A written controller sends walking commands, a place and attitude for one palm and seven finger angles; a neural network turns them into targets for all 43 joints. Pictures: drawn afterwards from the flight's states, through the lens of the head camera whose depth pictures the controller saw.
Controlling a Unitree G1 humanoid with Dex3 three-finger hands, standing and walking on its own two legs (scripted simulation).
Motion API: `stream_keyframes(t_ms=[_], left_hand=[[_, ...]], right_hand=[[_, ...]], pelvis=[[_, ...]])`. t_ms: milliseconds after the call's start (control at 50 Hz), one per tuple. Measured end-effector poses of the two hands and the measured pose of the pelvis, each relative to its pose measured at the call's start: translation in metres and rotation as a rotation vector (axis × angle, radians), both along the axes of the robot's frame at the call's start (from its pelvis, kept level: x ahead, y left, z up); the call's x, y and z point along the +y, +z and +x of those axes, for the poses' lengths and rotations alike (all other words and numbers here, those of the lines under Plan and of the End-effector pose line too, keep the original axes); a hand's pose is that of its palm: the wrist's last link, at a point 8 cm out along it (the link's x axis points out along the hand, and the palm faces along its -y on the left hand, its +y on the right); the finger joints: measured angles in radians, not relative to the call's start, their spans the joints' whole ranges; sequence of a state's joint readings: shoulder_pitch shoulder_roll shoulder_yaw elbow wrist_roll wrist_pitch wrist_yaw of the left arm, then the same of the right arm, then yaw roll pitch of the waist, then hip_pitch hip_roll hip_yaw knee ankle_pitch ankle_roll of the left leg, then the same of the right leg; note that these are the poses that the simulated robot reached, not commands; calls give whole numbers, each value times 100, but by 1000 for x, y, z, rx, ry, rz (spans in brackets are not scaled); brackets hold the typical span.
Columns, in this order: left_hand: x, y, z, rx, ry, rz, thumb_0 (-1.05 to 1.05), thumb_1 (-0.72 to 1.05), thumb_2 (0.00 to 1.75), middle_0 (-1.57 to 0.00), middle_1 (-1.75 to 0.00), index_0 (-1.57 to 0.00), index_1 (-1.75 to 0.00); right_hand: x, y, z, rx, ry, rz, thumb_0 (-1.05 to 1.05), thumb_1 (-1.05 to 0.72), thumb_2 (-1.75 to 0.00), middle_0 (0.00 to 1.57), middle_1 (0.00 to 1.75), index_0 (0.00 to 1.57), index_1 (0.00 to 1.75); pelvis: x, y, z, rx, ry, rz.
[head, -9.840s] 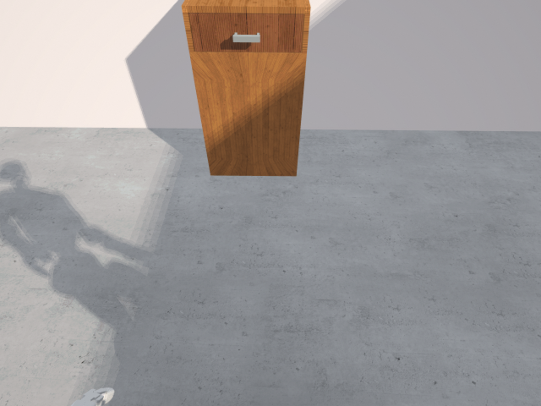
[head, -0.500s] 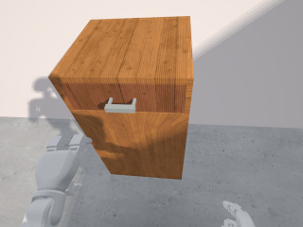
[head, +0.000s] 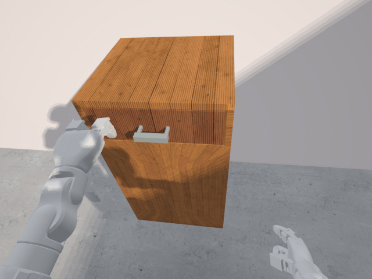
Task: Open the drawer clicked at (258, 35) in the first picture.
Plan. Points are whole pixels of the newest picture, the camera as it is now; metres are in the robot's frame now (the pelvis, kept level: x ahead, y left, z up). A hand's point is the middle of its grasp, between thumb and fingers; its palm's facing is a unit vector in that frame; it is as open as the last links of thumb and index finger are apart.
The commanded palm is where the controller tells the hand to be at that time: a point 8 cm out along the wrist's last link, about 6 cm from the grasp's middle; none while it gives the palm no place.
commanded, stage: raise the hand with hooked fingers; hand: left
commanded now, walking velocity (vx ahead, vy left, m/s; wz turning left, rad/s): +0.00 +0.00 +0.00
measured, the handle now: (152, 133) +0.52 +0.18 -0.01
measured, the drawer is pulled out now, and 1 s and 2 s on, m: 0.00 0.00 0.00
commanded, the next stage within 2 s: move the hooked fingers above the handle in 0.40 s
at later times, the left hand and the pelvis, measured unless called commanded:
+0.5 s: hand (83, 164) +0.31 +0.26 +0.11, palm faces +0.09 -0.07 -0.99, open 13.8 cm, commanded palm +0.27 +0.26 +0.16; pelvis -0.01 +0.03 +0.00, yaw +0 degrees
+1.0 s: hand (110, 151) +0.37 +0.23 +0.08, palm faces +0.03 -0.08 -1.00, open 13.8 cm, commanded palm +0.33 +0.23 +0.14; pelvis +0.00 +0.04 +0.00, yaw +1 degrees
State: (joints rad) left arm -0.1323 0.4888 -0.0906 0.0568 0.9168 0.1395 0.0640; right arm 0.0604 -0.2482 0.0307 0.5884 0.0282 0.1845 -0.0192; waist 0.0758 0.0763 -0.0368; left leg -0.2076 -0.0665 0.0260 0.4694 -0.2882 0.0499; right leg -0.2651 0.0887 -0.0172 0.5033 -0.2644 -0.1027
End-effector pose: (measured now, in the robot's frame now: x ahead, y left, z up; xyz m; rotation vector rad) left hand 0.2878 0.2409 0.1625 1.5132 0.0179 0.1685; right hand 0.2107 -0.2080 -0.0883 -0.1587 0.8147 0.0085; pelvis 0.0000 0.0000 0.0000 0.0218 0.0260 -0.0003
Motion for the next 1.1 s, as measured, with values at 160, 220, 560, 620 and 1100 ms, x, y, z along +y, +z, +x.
stream_keyframes(t_ms=[160,220,560,620,1100], left_hand=[[-7,-9,-1,103,-103,-27,0,-49,30,-32,-120,-31,-120],[-8,-15,-8,105,-151,-27,0,-49,30,-32,-120,-31,-120],[23,-10,-7,44,-82,-21,0,-49,30,-32,-120,-31,-120],[16,-18,-5,67,-124,-34,0,-49,30,-32,-120,-31,-120],[-19,-40,60,90,-206,-34,0,-49,30,-32,-120,-32,-120]], right_hand=[[5,-12,-30,71,-6,2,1,-91,-90,20,30,20,30],[1,-16,-42,102,-15,-13,1,-91,-90,20,30,20,30],[12,-17,-43,109,-36,-21,1,-91,-90,20,30,20,29],[19,-14,-37,91,-21,-25,1,-91,-90,20,30,20,29],[25,-33,-57,234,-59,-15,1,-91,-90,20,30,20,30]], pelvis=[[6,2,-4,-3,-6,-4],[9,1,-5,-1,-9,-6],[29,1,-9,11,7,-16],[32,1,-9,9,14,-19],[42,-3,9,74,10,-25]])
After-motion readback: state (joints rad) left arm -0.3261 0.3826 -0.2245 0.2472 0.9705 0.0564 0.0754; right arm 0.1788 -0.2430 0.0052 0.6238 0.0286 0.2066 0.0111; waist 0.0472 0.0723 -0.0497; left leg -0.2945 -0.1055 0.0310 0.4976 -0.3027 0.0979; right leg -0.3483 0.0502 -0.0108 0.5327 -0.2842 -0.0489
